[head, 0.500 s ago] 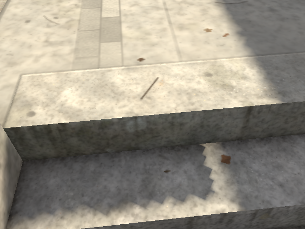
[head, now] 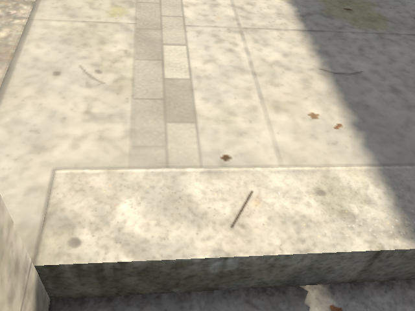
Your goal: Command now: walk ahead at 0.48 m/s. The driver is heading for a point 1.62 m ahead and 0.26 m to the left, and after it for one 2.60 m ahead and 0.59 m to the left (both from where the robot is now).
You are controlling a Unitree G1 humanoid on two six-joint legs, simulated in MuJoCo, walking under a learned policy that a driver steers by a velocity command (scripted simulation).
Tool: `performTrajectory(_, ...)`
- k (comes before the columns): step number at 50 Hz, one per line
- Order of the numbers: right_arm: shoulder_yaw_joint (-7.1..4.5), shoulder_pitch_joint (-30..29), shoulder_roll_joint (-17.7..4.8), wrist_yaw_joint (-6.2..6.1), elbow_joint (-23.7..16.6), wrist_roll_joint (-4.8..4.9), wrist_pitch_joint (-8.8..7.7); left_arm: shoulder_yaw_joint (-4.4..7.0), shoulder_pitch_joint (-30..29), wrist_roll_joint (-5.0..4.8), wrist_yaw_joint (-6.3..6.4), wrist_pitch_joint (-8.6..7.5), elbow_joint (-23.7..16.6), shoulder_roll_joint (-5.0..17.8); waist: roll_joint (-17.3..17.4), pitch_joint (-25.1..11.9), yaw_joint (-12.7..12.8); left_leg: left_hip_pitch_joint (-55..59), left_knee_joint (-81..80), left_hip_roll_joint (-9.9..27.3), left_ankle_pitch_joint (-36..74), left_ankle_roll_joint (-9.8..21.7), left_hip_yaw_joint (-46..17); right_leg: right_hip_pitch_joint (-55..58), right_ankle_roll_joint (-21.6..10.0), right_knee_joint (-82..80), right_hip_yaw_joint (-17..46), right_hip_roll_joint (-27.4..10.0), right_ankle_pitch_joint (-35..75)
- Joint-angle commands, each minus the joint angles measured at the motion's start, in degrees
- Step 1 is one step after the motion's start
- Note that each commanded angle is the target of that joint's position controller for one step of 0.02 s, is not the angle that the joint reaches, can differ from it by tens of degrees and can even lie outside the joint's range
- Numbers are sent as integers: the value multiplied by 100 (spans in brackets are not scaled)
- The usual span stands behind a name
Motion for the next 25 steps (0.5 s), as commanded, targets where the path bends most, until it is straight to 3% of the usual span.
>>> performTrajectory(1,96,-449,-229,-38,-459,53,-245,-106,-108,-137,-1,198,-382,-41,449,822,355,138,-2916,1024,-241,223,-1703,-1519,146,-123,155,-185,-152)
performTrajectory(2,93,-108,-232,-83,-388,52,-281,-135,-400,-151,71,264,-427,-212,713,782,169,357,-3140,1157,128,414,-1726,-1858,122,907,-143,11,-345)
performTrajectory(3,76,-4,-372,-101,-376,87,-329,-188,-629,-144,80,284,-579,-314,725,919,225,523,-3285,1196,-119,456,-1682,-2269,108,1086,-72,-89,-552)
performTrajectory(4,52,252,-555,-99,-300,63,-347,-255,-915,-176,143,302,-695,-496,942,979,130,1021,-3433,1355,-67,468,-1752,-3037,-6,1997,-65,79,-1030)
performTrajectory(6,54,446,-608,-85,-267,54,-384,-310,-1453,-156,115,321,-1008,-483,773,1171,114,1321,-3695,1310,-128,274,-1471,-3475,-87,1729,-143,-85,-1369)
performTrajectory(7,61,518,-530,-51,-192,19,-350,-360,-1749,-188,90,322,-1199,-468,449,1219,160,1172,-3930,1109,14,106,-1165,-3142,-49,750,-466,-276,-1393)
performTrajectory(9,101,921,-341,-188,-83,83,-276,-402,-2168,-178,-5,391,-1368,-446,523,1024,-48,1436,-4315,1008,1258,201,-1076,-2731,76,-155,-1292,-585,-1339)
performTrajectory(10,59,1165,-429,-302,-74,156,-230,-409,-2146,-159,-69,460,-1402,-390,603,781,-151,1889,-4732,1223,2327,404,-1197,-2494,42,-561,-1655,-821,-1350)
performTrajectory(11,-13,1436,-514,-397,45,104,-189,-444,-1984,-130,-95,469,-1333,-548,837,568,-228,2765,-4565,1162,3067,419,-1042,-2636,-39,-844,-1689,-922,-1512)
performTrajectory(12,-35,1626,-459,-469,75,36,-203,-427,-1636,-59,-65,480,-1178,-571,1395,67,-274,3843,-4335,1213,4086,623,-896,-2665,-178,-633,-1673,-1003,-1680)
performTrajectory(13,-43,1692,-396,-491,59,121,-192,-416,-1733,-120,-77,436,-1095,-462,1183,51,-312,4122,-4294,1161,5298,547,-508,-2288,-309,-1482,-1869,-964,-1971)
performTrajectory(14,-40,1432,-397,-509,-97,125,-182,-439,-1718,-180,-68,375,-1005,-550,1180,-114,-200,3778,-4054,1068,7944,402,-13,-1107,-451,-2291,-2230,-718,-1959)
performTrajectory(15,-42,922,-496,-518,-284,185,-165,-442,-1478,-391,25,347,-846,-536,1467,-324,66,3069,-3751,1041,10277,283,319,451,-543,-3488,-2561,-466,-1933)
performTrajectory(16,-53,684,-658,-560,-423,224,-193,-420,-1055,-452,96,398,-730,-393,1704,-693,331,2857,-3132,1450,12305,464,143,1560,-566,-4057,-2410,-248,-1997)
performTrajectory(17,-137,556,-909,-502,-515,289,-263,-285,-413,-359,161,460,-554,-58,1766,-1148,608,3074,-2143,1656,13340,481,19,2343,-594,-4579,-2317,27,-2226)
performTrajectory(18,-249,650,-1174,-350,-545,491,-373,-206,-168,-295,164,444,-431,253,1762,-1505,558,3349,-1326,1712,13521,451,-216,2899,-581,-5630,-2228,227,-2078)
performTrajectory(19,-373,301,-1512,-189,-679,593,-492,-106,484,-294,104,292,-229,460,1983,-1716,979,2830,15,1496,12693,403,-267,4186,-623,-7076,-1588,149,-1420)
performTrajectory(20,-314,360,-980,-10,-945,406,-627,35,490,-201,20,44,-59,871,1048,-1830,799,581,2056,469,6127,14,-569,5670,-1207,-8372,1043,-1186,353)
performTrajectory(21,-408,182,-981,128,-1066,284,-585,259,992,29,124,66,212,1366,-583,-2334,1092,-1000,6210,-1214,1587,-267,-1291,6124,-2216,-9727,4527,-2506,3432)
performTrajectory(22,-385,-58,-541,248,-1381,202,-538,338,701,-137,186,-2,336,1392,413,-2533,607,-1493,7591,-865,1488,-105,-2427,6030,-2258,-9775,4018,-2581,2146)
performTrajectory(23,-281,-710,-268,205,-1748,104,-439,330,487,-209,221,-73,632,1175,548,-1789,408,-2228,7951,-689,1621,44,-2032,5395,-2063,-9633,3541,-2435,358)
performTrajectory(24,-124,-1187,170,22,-1963,-33,-335,252,575,-175,295,-193,1065,778,961,-426,190,-3064,8086,-598,1587,211,-1957,4523,-1639,-9457,2648,-2204,-431)
performTrajectory(25,60,-1444,505,-86,-2144,-114,-243,95,768,-113,393,-280,1360,275,1112,193,-4,-3406,8328,-537,1696,294,-2113,3895,-1233,-9462,1986,-1976,63)
Next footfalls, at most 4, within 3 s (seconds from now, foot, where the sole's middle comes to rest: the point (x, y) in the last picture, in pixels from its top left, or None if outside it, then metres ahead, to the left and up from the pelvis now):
0.38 right None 0.40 -0.06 -0.55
0.82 left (174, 213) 0.62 0.09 -0.37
1.26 right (252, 200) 0.68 -0.11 -0.37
2.44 right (251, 111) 1.05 -0.13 -0.37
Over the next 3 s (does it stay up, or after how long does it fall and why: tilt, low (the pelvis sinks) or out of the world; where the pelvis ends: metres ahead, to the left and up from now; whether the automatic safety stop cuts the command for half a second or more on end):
stays up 1.18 0.01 0.38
